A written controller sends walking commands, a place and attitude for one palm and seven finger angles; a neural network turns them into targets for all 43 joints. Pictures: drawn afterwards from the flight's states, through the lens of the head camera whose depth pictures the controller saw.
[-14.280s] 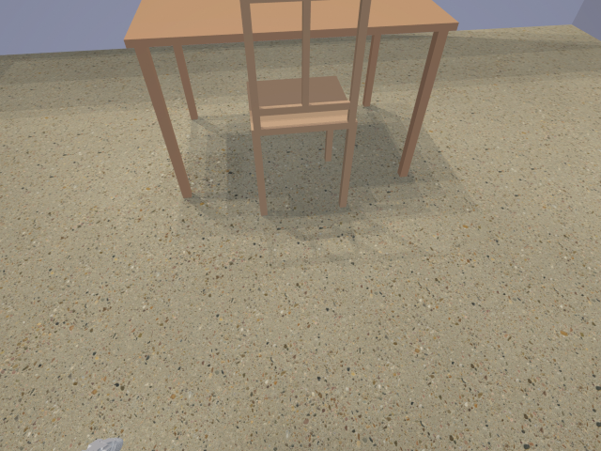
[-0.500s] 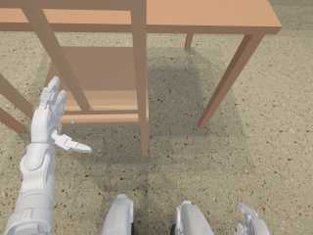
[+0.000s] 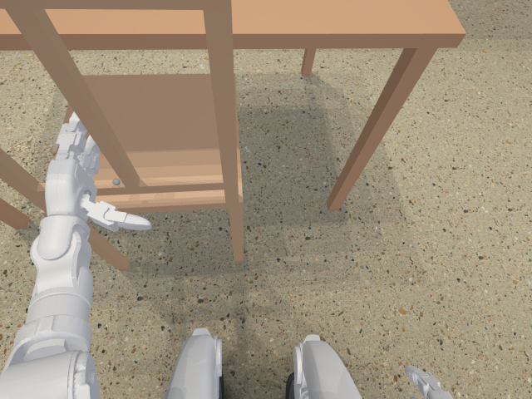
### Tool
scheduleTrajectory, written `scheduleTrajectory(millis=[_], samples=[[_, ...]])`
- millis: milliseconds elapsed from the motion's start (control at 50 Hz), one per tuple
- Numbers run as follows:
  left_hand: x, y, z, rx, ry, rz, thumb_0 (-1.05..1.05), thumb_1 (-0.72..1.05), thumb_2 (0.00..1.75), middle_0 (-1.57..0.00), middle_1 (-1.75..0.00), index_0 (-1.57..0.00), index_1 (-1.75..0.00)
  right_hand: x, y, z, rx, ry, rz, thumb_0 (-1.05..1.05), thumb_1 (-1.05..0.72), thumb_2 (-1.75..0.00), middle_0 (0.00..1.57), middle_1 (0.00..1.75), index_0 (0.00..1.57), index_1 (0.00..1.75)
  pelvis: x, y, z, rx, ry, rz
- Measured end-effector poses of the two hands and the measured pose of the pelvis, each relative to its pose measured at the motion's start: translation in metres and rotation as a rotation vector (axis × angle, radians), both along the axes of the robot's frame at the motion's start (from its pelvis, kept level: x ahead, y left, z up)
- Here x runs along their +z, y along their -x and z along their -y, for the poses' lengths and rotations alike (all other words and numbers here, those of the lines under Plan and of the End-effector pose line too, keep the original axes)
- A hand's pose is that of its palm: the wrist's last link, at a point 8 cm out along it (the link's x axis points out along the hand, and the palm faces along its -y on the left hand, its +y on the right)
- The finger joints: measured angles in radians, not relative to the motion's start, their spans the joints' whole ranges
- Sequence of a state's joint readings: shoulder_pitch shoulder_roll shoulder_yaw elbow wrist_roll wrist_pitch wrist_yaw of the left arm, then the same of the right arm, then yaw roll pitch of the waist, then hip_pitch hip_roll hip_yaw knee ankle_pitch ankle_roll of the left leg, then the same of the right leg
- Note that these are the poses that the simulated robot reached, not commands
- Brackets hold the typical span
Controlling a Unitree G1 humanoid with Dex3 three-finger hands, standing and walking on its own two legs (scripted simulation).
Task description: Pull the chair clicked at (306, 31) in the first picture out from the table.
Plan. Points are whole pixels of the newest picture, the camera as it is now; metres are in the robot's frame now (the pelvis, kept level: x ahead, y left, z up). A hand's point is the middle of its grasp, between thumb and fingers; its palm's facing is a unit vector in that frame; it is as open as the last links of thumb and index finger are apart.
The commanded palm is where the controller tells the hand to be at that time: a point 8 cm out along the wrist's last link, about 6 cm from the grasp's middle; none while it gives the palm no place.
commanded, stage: push the fingers through the gap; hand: left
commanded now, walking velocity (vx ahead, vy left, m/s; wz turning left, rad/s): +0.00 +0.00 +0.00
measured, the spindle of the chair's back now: (95, 122) +0.49 +0.25 +0.07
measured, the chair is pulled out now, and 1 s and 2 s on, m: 0.00 0.00 0.00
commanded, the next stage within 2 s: hook a spindle and tug to test in 0.78 s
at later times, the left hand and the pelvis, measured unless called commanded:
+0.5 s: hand (112, 156) +0.46 +0.23 +0.03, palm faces +0.08 -1.00 -0.03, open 16.9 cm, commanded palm +0.44 +0.27 +0.03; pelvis +0.00 +0.00 -0.01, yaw -1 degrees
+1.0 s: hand (111, 158) +0.46 +0.23 +0.03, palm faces +0.08 -1.00 -0.03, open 16.8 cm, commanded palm +0.44 +0.26 +0.03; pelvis +0.00 +0.01 +0.00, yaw -1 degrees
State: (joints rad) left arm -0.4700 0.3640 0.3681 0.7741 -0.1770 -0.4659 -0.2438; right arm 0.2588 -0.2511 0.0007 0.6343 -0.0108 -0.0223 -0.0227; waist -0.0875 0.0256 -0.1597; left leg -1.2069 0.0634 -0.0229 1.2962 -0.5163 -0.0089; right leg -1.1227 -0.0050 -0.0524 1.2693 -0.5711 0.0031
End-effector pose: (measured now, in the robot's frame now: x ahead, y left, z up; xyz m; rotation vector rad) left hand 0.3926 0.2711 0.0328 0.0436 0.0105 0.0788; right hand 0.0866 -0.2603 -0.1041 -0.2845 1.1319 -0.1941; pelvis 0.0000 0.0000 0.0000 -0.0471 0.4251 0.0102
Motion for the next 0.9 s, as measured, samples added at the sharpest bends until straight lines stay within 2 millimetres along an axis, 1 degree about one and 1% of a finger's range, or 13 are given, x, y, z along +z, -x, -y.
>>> scheduleTrajectory(millis=[140, 260, 380, 500, 660, 780, 900], samples=[[-0.001, -0.015, -0.006, 0.012, 0.002, -0.003, -0.02, -0.50, 0.30, -0.06, -0.08, -0.06, -0.08, -0.003, 0.007, 0.001, -0.006, 0.005, -0.028, 0.00, -0.91, -0.90, 0.21, 0.30, 0.20, 0.30, -0.003, 0.001, 0.001, -0.002, 0.002, -0.010], [0.001, -0.025, -0.010, 0.006, 0.003, 0.006, -0.02, -0.50, 0.30, -0.06, -0.08, -0.06, -0.08, -0.005, 0.017, 0.002, -0.018, 0.010, -0.064, 0.00, -0.91, -0.90, 0.21, 0.30, 0.20, 0.30, -0.004, 0.001, 0.000, -0.003, 0.006, -0.019], [-0.002, -0.035, -0.014, 0.013, 0.011, -0.008, -0.02, -0.50, 0.30, -0.06, -0.08, -0.06, -0.08, -0.005, 0.026, 0.002, -0.027, 0.019, -0.101, 0.00, -0.91, -0.90, 0.21, 0.30, 0.20, 0.30, -0.006, 0.001, -0.002, -0.003, 0.010, -0.028], [-0.002, -0.045, -0.015, 0.005, 0.011, 0.001, -0.02, -0.50, 0.30, -0.06, -0.08, -0.06, -0.08, -0.005, 0.034, 0.001, -0.039, 0.023, -0.136, 0.00, -0.91, -0.90, 0.21, 0.30, 0.20, 0.30, -0.006, 0.000, -0.004, -0.005, 0.014, -0.037], [-0.005, -0.044, -0.014, 0.006, 0.017, -0.012, -0.02, -0.50, 0.30, -0.06, -0.08, -0.06, -0.08, -0.002, 0.035, -0.005, -0.053, 0.014, -0.148, 0.00, -0.91, -0.90, 0.21, 0.30, 0.20, 0.30, -0.003, -0.002, -0.008, -0.010, 0.015, -0.037], [-0.002, -0.040, -0.017, 0.007, 0.008, -0.002, -0.02, -0.50, 0.30, -0.06, -0.08, -0.06, -0.08, 0.000, 0.029, -0.009, -0.045, 0.007, -0.135, 0.00, -0.91, -0.90, 0.21, 0.30, 0.20, 0.30, -0.001, -0.004, -0.010, -0.007, 0.018, -0.032], [-0.005, -0.040, -0.017, 0.009, 0.019, -0.012, -0.02, -0.50, 0.30, -0.06, -0.08, -0.06, -0.08, 0.000, 0.023, -0.010, -0.028, 0.012, -0.125, 0.00, -0.91, -0.90, 0.21, 0.30, 0.20, 0.30, -0.001, -0.003, -0.011, -0.002, 0.020, -0.031]])
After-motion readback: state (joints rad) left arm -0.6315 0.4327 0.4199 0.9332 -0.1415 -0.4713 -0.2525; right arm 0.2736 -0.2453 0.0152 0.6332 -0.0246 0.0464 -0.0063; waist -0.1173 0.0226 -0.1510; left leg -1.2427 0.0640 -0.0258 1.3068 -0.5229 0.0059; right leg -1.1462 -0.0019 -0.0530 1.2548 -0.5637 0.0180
